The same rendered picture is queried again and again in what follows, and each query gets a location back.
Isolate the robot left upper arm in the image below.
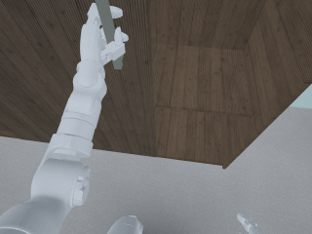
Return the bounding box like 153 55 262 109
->
0 158 91 234

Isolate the robot left thigh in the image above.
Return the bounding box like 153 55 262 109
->
107 216 143 234

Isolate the robot right hand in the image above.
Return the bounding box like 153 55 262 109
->
237 214 264 234

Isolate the robot left hand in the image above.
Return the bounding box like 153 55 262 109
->
80 3 129 66

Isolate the robot left forearm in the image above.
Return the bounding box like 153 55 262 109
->
30 59 107 197

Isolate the handle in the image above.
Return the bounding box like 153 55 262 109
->
95 0 124 70

